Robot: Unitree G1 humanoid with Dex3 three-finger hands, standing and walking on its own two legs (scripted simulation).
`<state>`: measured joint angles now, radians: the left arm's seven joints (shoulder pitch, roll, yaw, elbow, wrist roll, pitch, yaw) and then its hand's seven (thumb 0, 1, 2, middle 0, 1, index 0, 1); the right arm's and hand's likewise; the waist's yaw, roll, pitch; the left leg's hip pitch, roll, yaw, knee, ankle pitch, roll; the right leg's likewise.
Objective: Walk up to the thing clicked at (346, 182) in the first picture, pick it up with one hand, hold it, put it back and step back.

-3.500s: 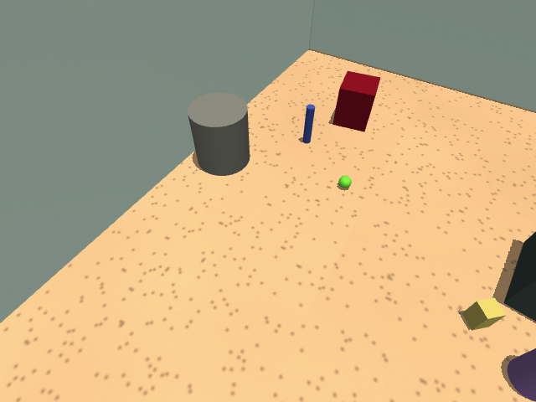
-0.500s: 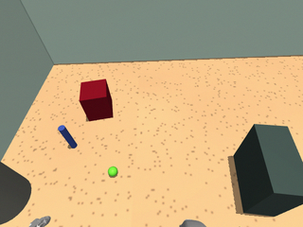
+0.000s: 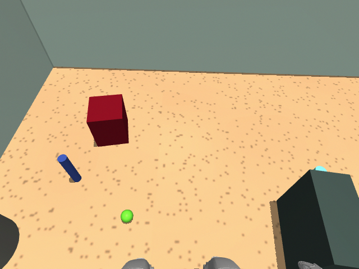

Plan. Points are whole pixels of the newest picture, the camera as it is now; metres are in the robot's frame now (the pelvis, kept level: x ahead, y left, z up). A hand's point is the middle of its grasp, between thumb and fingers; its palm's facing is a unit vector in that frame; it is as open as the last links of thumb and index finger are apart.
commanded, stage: walk up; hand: left
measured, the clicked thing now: (126, 216) +0.43 +0.27 -0.72
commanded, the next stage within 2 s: stand in 1.28 s
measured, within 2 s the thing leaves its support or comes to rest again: neither
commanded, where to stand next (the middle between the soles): +0.07 +0.01 m, yaw +2 degrees
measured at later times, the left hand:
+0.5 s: hand (75, 261) +0.15 +0.25 -0.13, palm faces +0.00 -0.94 -0.35, open 7.4 cm
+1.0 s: hand out of the picture +0.11 +0.26 -0.13, palm faces +0.01 -0.94 -0.33, open 7.4 cm
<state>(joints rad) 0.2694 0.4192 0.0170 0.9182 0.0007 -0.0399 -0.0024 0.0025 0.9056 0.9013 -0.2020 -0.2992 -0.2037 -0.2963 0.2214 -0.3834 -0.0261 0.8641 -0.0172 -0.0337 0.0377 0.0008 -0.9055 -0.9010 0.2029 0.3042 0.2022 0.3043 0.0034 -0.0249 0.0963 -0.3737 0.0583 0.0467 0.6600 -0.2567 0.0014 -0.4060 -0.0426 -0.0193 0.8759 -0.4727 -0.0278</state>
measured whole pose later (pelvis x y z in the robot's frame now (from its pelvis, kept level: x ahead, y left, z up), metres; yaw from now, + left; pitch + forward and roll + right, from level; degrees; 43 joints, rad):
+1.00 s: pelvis +0.04 +0.00 +0.03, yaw +1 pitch -2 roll +0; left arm 0.08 0.35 0.01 1.18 0.01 -0.01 -0.01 0.00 0.91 0.90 -0.20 -0.30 -0.20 -0.30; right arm 0.09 -0.35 0.01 1.17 -0.01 -0.01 0.02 0.00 -0.91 -0.90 0.20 0.30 0.20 0.30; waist 0.00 0.00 0.04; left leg -0.16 0.03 0.01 0.36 -0.17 -0.02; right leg -0.12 -0.04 -0.05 0.33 -0.17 0.03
